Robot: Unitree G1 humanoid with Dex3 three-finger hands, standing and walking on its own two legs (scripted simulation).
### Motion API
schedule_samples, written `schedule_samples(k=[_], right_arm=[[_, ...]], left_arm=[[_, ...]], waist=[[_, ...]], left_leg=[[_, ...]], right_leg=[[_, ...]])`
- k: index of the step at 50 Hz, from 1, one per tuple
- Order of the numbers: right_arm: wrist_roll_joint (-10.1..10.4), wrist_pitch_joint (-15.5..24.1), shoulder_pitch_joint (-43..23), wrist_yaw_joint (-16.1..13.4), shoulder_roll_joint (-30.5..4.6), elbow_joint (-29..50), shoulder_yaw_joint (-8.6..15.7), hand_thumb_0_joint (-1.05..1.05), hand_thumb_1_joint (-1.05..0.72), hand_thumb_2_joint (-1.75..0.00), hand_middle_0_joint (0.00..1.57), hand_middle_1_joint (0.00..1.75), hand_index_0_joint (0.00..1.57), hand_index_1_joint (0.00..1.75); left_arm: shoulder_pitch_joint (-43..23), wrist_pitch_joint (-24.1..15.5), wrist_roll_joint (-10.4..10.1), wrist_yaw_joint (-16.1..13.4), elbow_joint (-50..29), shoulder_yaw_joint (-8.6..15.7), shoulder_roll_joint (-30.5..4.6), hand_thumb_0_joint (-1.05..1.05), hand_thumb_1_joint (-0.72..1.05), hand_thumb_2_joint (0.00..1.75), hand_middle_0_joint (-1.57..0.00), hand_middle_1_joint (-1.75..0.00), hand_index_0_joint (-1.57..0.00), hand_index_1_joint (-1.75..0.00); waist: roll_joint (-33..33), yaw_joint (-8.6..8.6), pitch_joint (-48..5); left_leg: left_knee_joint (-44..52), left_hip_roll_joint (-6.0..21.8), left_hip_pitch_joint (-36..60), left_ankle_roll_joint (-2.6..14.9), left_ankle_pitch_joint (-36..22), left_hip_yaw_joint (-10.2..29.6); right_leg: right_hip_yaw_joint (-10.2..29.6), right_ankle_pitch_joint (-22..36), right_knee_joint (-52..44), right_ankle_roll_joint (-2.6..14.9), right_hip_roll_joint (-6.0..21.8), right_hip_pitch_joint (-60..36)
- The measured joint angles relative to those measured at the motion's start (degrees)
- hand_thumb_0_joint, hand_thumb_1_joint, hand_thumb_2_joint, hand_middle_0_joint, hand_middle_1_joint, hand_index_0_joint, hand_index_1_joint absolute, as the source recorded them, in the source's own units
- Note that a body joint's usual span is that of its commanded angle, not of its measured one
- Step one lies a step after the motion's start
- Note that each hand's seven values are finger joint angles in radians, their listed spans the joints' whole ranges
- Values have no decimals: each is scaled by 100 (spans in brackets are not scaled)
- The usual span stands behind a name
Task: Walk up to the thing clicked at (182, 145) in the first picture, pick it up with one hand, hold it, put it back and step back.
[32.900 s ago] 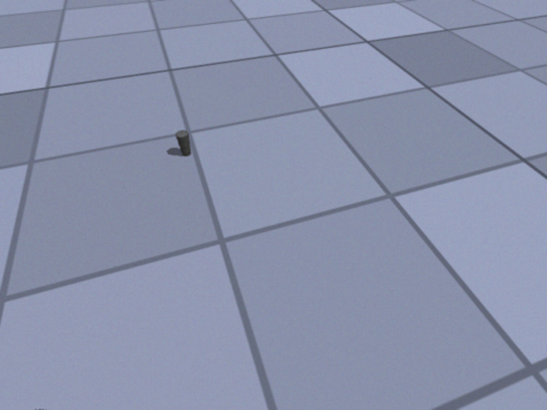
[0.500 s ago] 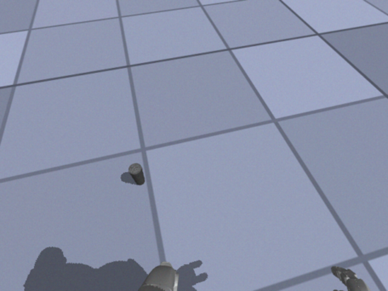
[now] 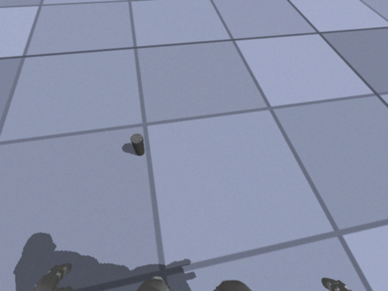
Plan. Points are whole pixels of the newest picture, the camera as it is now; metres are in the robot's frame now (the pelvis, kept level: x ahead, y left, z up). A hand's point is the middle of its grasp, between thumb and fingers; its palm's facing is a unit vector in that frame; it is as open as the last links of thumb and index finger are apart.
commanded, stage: step back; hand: left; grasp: from the side
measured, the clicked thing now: (138, 145) +0.92 +0.34 -0.69
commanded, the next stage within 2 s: stand in 1.28 s
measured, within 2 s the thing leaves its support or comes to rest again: neither
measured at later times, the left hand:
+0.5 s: hand out of the picture -0.09 +0.27 -0.14, palm faces +0.06 -0.91 -0.42, open 7.4 cm
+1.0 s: hand out of the picture -0.07 +0.27 -0.15, palm faces +0.08 -0.93 -0.36, open 7.4 cm
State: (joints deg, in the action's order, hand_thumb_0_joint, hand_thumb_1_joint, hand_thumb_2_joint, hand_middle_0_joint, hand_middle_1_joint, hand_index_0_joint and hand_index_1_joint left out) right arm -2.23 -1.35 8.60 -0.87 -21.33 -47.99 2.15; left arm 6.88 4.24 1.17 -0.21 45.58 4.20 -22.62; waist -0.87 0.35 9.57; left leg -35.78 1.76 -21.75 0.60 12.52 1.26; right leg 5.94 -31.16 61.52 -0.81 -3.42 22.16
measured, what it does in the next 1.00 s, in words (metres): steps on the spot: right foot, then left foot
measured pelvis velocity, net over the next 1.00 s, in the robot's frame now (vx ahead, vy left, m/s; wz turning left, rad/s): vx -0.10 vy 0.00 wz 0.07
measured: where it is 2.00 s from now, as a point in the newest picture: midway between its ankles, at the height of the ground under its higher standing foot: outside the picture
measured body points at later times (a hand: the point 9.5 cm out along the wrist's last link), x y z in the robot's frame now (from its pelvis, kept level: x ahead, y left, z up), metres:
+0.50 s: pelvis -0.13 -0.02 +0.00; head -0.12 -0.02 +0.45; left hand -0.09 +0.32 -0.11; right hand -0.06 -0.33 -0.13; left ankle -0.11 +0.11 -0.72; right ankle -0.10 -0.15 -0.71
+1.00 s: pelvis -0.10 +0.00 +0.00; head -0.08 +0.01 +0.45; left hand -0.07 +0.32 -0.13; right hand +0.00 -0.31 -0.12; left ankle -0.06 +0.13 -0.73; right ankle -0.10 -0.14 -0.72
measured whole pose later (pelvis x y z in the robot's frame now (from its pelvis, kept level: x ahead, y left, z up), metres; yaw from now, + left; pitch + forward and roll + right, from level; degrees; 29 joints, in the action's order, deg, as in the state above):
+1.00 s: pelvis -0.10 +0.00 +0.00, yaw +4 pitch -3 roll +1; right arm -2.3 0.7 10.9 0.9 -21.5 -58.7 3.8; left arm 12.0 -0.2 1.1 0.6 57.6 2.4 -22.0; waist -1.3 1.8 4.5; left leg -34.0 -0.3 -17.9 -0.3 13.1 0.5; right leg -0.2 -23.3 38.0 -0.1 3.1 13.6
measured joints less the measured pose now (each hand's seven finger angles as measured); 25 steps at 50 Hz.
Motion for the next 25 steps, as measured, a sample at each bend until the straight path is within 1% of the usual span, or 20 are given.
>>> schedule_samples(k=[2, 4, 5, 6, 7, 8, 9, 10, 11, 13, 14, 16, 19, 20, 21, 22, 23, 24, 25], right_arm=[[-4, -12, -128, 15, -63, 108, 14, 1, -90, -90, 21, 30, 21, 30], [25, -60, -242, 48, -143, 173, 17, 1, -90, -90, 21, 30, 21, 30], [45, -94, -319, 60, -218, 159, 33, 1, -90, -90, 20, 30, 21, 30], [63, -135, -367, 55, -277, 120, 64, 1, -91, -90, 20, 30, 21, 30], [76, -177, -355, 27, -271, 66, 91, 1, -91, -90, 20, 30, 21, 30], [89, -221, -317, 6, -240, 6, 104, 1, -91, -90, 20, 30, 21, 30], [105, -244, -261, -2, -233, -40, 105, 1, -91, -90, 20, 30, 21, 30], [127, -240, -190, -4, -248, -77, 106, 1, -91, -90, 20, 30, 21, 30], [143, -224, -115, -1, -268, -112, 109, 1, -91, -90, 20, 30, 21, 30], [143, -186, 41, 21, -302, -198, 111, 1, -91, -90, 20, 30, 21, 30], [134, -174, 125, 40, -312, -250, 111, 1, -91, -90, 20, 30, 21, 30], [91, -168, 292, 88, -313, -385, 122, 1, -91, -90, 20, 30, 21, 30], [51, -139, 482, 174, -268, -631, 144, 1, -91, -90, 20, 30, 21, 30], [51, -111, 502, 191, -227, -720, 157, 1, -91, -90, 20, 30, 21, 30], [41, -82, 476, 202, -148, -806, 166, 1, -91, -90, 20, 30, 21, 30], [22, -48, 481, 216, -91, -850, 161, 1, -91, -90, 20, 30, 21, 30], [9, -12, 516, 233, -54, -864, 147, 1, -91, -90, 20, 30, 21, 30], [-5, 25, 544, 247, -11, -870, 129, 1, -91, -90, 20, 30, 21, 30], [-17, 65, 553, 249, 41, -878, 104, 1, -91, -90, 20, 30, 21, 30]], left_arm=[[61, -42, 12, 8, 76, -9, -25, 1, 90, 90, -21, -30, -20, -30], [128, -117, 27, 15, 198, -18, -46, 1, 90, 90, -21, -30, -20, -30], [132, -165, 54, 5, 304, -12, 13, 1, 90, 90, -21, -30, -20, -30], [156, -190, 94, 11, 387, -22, 93, 1, 90, 90, -20, -30, -20, -30], [231, -197, 125, 36, 427, -49, 121, 1, 90, 90, -21, -30, -20, -30], [328, -204, 137, 52, 453, -67, 125, 1, 90, 90, -21, -30, -20, -30], [416, -210, 134, 51, 485, -79, 139, 1, 90, 90, -21, -30, -20, -30], [476, -211, 134, 40, 528, -92, 164, 1, 90, 89, -21, -30, -20, -30], [516, -215, 143, 27, 566, -95, 187, 1, 90, 89, -21, -30, -20, -30], [567, -249, 166, 14, 597, -84, 198, 1, 90, 89, -21, -30, -20, -30], [580, -273, 177, 15, 596, -73, 189, 1, 90, 89, -21, -30, -20, -30], [580, -326, 201, 19, 583, -42, 149, 1, 90, 89, -21, -30, -21, -30], [549, -371, 207, 50, 581, -14, 40, 1, 90, 89, -21, -30, -21, -30], [529, -362, 198, 59, 598, -18, -11, 1, 90, 89, -21, -30, -21, -30], [517, -343, 189, 57, 629, -15, -72, 1, 90, 89, -21, -30, -20, -30], [542, -318, 162, 50, 688, -23, -95, 1, 90, 90, -21, -30, -20, -30], [574, -290, 130, 53, 784, -33, -91, 1, 90, 90, -21, -30, -20, -30], [599, -261, 107, 65, 875, -40, -98, 1, 90, 90, -21, -30, -20, -30], [619, -251, 81, 82, 939, -42, -117, 1, 90, 90, -21, -30, -20, -30]], waist=[[33, 26, -4], [81, 65, -31], [246, 68, 4], [427, 19, 41], [433, 35, -8], [341, 102, -82], [270, 151, -143], [246, 164, -190], [243, 160, -230], [250, 158, -284], [262, 156, -307], [283, 153, -356], [258, 153, -437], [193, 150, -434], [42, 183, -365], [-31, 192, -371], [-26, 155, -451], [-15, 110, -521], [-27, 76, -551]], left_leg=[[-76, 81, -200, -72, -106, -28], [-251, 164, -433, -162, -164, -47], [-386, 280, -538, -188, -171, 32], [-538, 287, -620, -123, 38, 244], [-818, 115, -717, -94, 609, 426], [-1258, -124, -810, -98, 1084, 538], [-1742, -347, -883, -99, 1305, 637], [-2151, -523, -926, -93, 1362, 712], [-2441, -640, -929, -98, 1350, 738], [-2671, -706, -796, -144, 1292, 670], [-2595, -675, -665, -168, 1291, 608], [-2093, -550, -306, -189, 1387, 470], [-841, -352, 374, -139, 1665, 233], [-409, -367, 573, -100, 1368, 170], [-178, -458, 692, -71, 874, 80], [-89, -496, 730, -38, 641, 23], [-74, -478, 699, 25, 623, 20], [-28, -443, 687, 81, 629, 28], [72, -409, 718, 109, 566, 26]], right_leg=[[-121, 121, -883, -18, 160, -387], [-265, 602, -2063, 29, 267, -860], [-351, 658, -2328, 28, 168, -963], [-458, 719, -2318, 50, 61, -957], [-467, 744, -2208, 80, 78, -864], [-399, 769, -2117, 113, 160, -765], [-342, 823, -2105, 129, 242, -713], [-330, 895, -2144, 125, 312, -691], [-341, 967, -2192, 117, 370, -671], [-385, 1075, -2245, 117, 450, -615], [-426, 1112, -2253, 120, 476, -586], [-540, 1145, -2232, 133, 523, -530], [-706, 1126, -2100, 115, 621, -415], [-719, 1111, -2027, 86, 689, -375], [-623, 1077, -1944, 90, 779, -364], [-508, 885, -1879, 104, 769, -344], [-447, 569, -1770, 120, 690, -290], [-410, 396, -1593, 137, 599, -222], [-388, 386, -1437, 146, 534, -178]])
